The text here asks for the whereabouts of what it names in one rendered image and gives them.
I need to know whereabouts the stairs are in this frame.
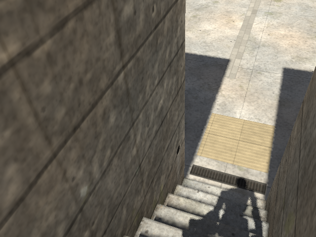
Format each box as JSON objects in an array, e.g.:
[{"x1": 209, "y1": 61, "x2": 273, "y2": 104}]
[{"x1": 123, "y1": 178, "x2": 269, "y2": 237}]

